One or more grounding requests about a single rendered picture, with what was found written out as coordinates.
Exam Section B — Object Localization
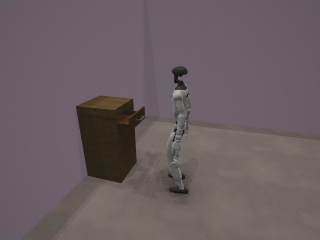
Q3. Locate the right robot upper arm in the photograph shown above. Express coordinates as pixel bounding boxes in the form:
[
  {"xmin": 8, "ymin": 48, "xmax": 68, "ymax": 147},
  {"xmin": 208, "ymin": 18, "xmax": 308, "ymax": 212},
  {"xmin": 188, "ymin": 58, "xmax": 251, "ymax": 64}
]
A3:
[{"xmin": 185, "ymin": 85, "xmax": 192, "ymax": 109}]

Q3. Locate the left robot foot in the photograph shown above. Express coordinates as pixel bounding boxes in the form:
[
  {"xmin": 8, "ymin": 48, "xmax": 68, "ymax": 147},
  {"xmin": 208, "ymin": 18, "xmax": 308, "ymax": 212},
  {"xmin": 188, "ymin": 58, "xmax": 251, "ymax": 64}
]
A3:
[{"xmin": 169, "ymin": 186, "xmax": 188, "ymax": 194}]

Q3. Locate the left robot upper arm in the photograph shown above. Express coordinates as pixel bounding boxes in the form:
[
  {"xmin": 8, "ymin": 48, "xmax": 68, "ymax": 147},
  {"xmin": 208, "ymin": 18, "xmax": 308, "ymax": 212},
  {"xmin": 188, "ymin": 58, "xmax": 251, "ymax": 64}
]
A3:
[{"xmin": 173, "ymin": 90, "xmax": 186, "ymax": 120}]

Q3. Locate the right robot forearm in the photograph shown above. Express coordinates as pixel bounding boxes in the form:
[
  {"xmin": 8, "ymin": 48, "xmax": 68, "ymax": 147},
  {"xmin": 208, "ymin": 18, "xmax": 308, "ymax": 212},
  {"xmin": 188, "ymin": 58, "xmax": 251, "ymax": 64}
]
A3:
[{"xmin": 184, "ymin": 107, "xmax": 191, "ymax": 125}]

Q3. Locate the right robot hand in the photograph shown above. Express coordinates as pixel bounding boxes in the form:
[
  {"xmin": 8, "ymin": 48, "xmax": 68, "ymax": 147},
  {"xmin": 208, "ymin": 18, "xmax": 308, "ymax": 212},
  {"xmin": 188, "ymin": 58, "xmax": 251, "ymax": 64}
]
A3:
[{"xmin": 185, "ymin": 124, "xmax": 189, "ymax": 137}]

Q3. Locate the left robot forearm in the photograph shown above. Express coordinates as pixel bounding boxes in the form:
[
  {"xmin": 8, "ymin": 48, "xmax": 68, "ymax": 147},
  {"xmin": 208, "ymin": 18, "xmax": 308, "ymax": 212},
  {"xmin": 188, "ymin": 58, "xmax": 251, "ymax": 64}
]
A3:
[{"xmin": 174, "ymin": 114, "xmax": 185, "ymax": 142}]

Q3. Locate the cabinet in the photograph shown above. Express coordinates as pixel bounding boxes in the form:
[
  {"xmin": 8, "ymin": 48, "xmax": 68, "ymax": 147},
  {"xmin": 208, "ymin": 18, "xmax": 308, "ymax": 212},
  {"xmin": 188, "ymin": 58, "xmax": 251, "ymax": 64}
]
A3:
[{"xmin": 76, "ymin": 95, "xmax": 137, "ymax": 183}]

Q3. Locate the handle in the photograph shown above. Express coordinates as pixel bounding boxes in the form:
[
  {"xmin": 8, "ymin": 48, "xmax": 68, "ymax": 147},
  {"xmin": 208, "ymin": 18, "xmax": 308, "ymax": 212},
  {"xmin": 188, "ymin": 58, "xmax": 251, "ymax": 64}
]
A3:
[{"xmin": 136, "ymin": 115, "xmax": 146, "ymax": 122}]

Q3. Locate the robot left thigh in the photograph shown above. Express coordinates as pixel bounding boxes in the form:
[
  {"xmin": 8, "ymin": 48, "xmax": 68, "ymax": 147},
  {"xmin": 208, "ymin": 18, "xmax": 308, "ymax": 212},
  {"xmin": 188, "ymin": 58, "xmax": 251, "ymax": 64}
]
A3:
[{"xmin": 166, "ymin": 132, "xmax": 182, "ymax": 166}]

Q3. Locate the drawer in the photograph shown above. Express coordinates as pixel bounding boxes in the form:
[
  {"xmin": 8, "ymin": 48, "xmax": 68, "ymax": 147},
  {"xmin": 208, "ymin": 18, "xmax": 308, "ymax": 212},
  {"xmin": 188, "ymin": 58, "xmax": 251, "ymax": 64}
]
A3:
[{"xmin": 116, "ymin": 106, "xmax": 145, "ymax": 133}]

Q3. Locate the left robot hand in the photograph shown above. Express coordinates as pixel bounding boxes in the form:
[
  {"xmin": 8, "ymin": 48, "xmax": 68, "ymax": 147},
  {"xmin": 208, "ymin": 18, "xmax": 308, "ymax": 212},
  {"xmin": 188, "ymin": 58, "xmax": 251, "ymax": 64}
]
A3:
[{"xmin": 170, "ymin": 141, "xmax": 181, "ymax": 158}]

